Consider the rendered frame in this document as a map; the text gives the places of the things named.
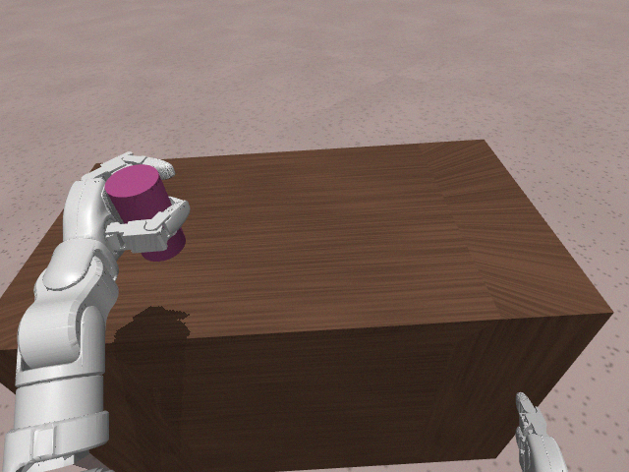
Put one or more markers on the left robot hand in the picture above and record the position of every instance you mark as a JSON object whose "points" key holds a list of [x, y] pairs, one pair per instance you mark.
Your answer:
{"points": [[89, 212]]}

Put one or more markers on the can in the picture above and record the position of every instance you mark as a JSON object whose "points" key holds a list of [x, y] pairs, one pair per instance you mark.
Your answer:
{"points": [[138, 193]]}

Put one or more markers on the left robot arm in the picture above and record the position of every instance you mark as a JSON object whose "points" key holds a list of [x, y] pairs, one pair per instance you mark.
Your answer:
{"points": [[59, 413]]}

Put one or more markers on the right robot hand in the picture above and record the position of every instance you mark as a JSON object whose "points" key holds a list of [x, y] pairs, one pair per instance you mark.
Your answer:
{"points": [[537, 451]]}

